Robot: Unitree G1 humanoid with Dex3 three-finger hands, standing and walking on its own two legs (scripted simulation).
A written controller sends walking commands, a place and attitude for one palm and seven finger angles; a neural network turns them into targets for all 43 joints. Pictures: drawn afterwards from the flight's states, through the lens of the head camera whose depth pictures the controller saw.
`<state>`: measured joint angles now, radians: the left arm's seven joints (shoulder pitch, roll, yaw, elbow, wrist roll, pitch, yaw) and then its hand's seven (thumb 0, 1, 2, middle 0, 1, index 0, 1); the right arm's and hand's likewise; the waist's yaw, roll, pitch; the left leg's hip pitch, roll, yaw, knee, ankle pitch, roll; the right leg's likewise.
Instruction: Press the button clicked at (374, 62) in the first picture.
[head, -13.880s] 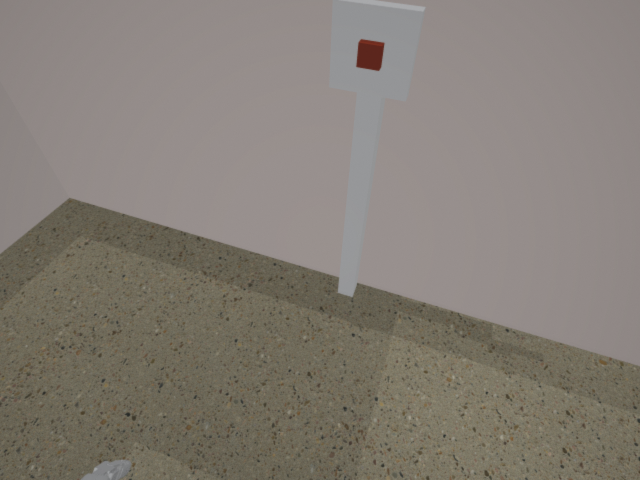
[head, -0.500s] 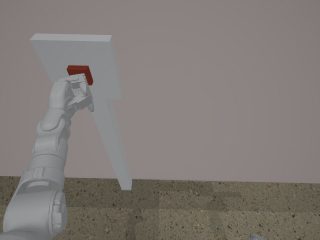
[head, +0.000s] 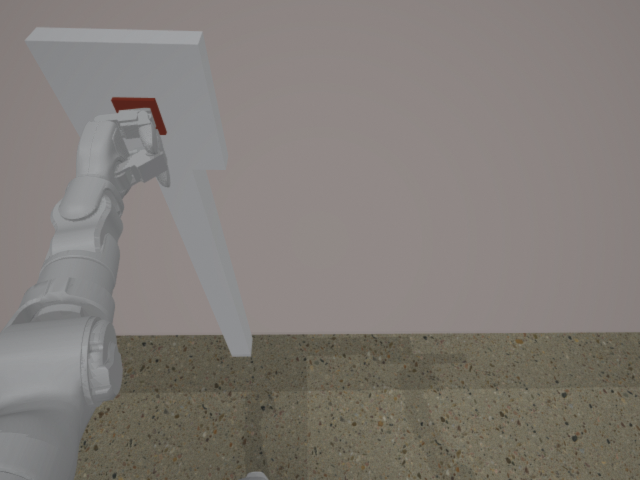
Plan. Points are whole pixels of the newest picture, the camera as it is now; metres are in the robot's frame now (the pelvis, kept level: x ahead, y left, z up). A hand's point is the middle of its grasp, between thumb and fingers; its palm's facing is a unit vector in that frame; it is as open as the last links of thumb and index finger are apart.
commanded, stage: hold the button down briefly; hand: left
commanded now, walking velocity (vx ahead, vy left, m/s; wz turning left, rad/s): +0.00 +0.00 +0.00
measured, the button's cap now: (142, 111) +0.53 +0.21 +0.17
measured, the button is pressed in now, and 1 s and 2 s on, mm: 13 0 0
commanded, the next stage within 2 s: pull the fist back off the button in 0.16 s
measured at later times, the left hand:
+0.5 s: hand (157, 157) +0.47 +0.19 +0.14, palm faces +0.00 -1.00 -0.01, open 2.8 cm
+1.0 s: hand (149, 185) +0.43 +0.19 +0.14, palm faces +0.01 -1.00 -0.01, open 3.0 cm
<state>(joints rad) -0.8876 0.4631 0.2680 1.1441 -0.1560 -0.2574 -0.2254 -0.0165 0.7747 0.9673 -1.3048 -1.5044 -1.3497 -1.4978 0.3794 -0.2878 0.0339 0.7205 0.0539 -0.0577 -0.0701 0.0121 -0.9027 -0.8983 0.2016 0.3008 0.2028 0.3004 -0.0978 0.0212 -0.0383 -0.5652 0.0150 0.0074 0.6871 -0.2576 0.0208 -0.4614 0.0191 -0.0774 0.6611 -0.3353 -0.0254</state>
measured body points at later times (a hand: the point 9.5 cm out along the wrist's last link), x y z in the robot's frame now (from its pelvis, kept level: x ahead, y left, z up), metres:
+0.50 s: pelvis -0.01 +0.01 +0.00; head +0.04 +0.02 +0.44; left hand +0.47 +0.25 +0.15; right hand +0.02 -0.26 -0.11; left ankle +0.05 +0.11 -0.72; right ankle +0.00 -0.10 -0.72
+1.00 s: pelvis +0.03 +0.01 +0.01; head +0.04 +0.00 +0.46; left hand +0.42 +0.25 +0.14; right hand +0.12 -0.25 -0.10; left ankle +0.05 +0.11 -0.72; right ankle +0.00 -0.10 -0.72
